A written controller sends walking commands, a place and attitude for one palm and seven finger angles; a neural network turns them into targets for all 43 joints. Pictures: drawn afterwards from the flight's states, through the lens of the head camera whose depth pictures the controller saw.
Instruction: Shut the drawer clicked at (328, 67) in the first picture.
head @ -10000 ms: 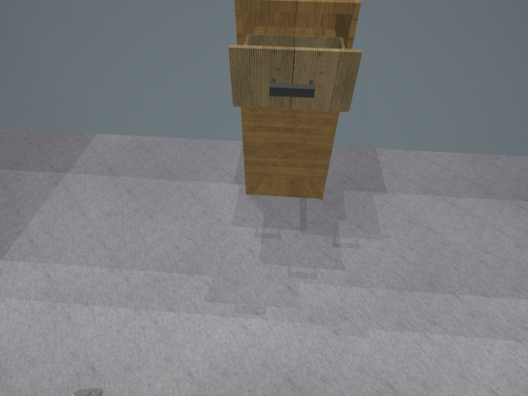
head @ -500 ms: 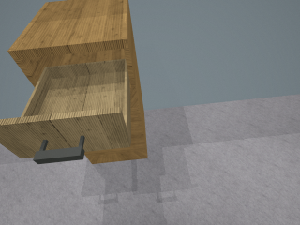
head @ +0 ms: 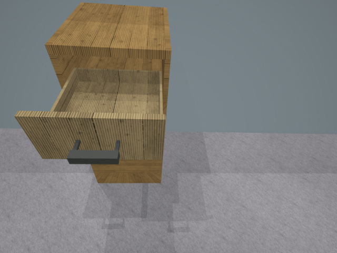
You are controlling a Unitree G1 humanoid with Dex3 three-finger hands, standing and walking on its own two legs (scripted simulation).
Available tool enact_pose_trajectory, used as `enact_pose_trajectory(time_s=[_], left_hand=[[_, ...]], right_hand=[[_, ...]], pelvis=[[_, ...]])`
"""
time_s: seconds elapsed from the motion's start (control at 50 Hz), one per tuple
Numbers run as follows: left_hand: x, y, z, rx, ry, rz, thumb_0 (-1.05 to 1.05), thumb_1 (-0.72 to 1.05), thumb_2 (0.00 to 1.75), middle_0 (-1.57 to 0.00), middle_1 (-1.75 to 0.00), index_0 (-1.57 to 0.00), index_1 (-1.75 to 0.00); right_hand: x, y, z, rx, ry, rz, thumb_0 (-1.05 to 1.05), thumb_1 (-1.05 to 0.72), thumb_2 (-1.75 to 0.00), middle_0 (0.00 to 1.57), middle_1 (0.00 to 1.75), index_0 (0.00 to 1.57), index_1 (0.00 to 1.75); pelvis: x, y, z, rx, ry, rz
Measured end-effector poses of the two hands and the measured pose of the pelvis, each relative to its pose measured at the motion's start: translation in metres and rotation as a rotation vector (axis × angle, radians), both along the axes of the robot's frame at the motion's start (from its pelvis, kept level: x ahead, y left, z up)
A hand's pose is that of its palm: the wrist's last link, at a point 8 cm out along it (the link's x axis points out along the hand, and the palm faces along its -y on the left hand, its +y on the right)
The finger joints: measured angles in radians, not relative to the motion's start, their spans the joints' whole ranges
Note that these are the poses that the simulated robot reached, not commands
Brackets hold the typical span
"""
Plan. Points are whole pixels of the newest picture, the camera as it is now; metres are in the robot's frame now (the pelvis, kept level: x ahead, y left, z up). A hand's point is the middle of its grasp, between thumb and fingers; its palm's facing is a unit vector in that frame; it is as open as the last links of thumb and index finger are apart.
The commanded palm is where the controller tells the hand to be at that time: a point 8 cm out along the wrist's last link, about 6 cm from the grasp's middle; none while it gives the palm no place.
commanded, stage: come to a stop and stand still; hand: left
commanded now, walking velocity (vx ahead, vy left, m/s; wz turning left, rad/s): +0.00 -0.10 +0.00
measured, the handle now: (96, 150) +0.36 +0.23 +0.02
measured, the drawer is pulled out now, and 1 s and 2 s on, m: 0.30 0.30 0.30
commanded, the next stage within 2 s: look again from close up in 0.04 s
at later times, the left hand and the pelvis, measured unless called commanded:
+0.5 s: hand out of the picture +0.06 +0.16 -0.18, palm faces +0.00 -0.97 -0.25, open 7.3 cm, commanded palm none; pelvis +0.03 -0.02 -0.01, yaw -2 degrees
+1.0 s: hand out of the picture +0.02 +0.16 -0.19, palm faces +0.06 -0.98 -0.19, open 7.4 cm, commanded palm none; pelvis +0.03 -0.02 -0.02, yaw +0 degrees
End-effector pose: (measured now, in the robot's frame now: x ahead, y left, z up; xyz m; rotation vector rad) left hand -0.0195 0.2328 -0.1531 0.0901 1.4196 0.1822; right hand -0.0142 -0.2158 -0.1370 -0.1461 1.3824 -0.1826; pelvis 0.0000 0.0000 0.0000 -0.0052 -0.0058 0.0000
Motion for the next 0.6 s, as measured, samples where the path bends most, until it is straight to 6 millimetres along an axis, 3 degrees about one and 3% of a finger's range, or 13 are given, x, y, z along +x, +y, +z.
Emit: enact_pose_trajectory(time_s=[0.1, 0.18, 0.26, 0.42, 0.6], left_hand=[[0.011, -0.009, 0.001, 0.002, 0.019, -0.024, 0.01, 0.91, 0.90, -0.20, -0.29, -0.20, -0.30], [0.027, -0.023, -0.003, 0.031, 0.002, -0.061, 0.01, 0.91, 0.90, -0.20, -0.29, -0.20, -0.30], [0.037, -0.032, -0.002, 0.044, 0.009, -0.113, 0.02, 0.92, 0.90, -0.20, -0.29, -0.20, -0.30], [0.062, -0.027, 0.006, 0.076, -0.059, -0.099, 0.02, 0.94, 0.90, -0.21, -0.29, -0.21, -0.30], [0.073, -0.028, 0.013, 0.087, -0.103, -0.091, 0.01, 0.93, 0.90, -0.20, -0.29, -0.20, -0.30]], right_hand=[[-0.026, 0.016, -0.008, 0.053, 0.093, -0.040, 0.01, -0.90, -0.90, 0.20, 0.30, 0.20, 0.30], [-0.034, 0.015, -0.023, 0.097, 0.141, -0.068, 0.01, -0.90, -0.90, 0.20, 0.30, 0.20, 0.30], [-0.021, 0.009, -0.032, 0.109, 0.100, -0.090, 0.01, -0.90, -0.90, 0.20, 0.30, 0.20, 0.30], [0.013, 0.002, -0.036, 0.107, 0.009, -0.050, 0.01, -0.91, -0.90, 0.19, 0.30, 0.20, 0.30], [0.024, -0.014, -0.035, 0.089, -0.008, -0.016, 0.01, -0.92, -0.90, 0.19, 0.30, 0.20, 0.30]], pelvis=[[0.006, -0.005, -0.002, 0.017, 0.006, -0.007], [0.010, -0.015, -0.013, 0.029, 0.018, -0.025], [0.015, -0.017, -0.016, 0.002, 0.021, -0.037], [0.025, -0.020, -0.014, 0.011, -0.004, -0.030], [0.024, -0.024, -0.011, 0.019, -0.015, -0.028]])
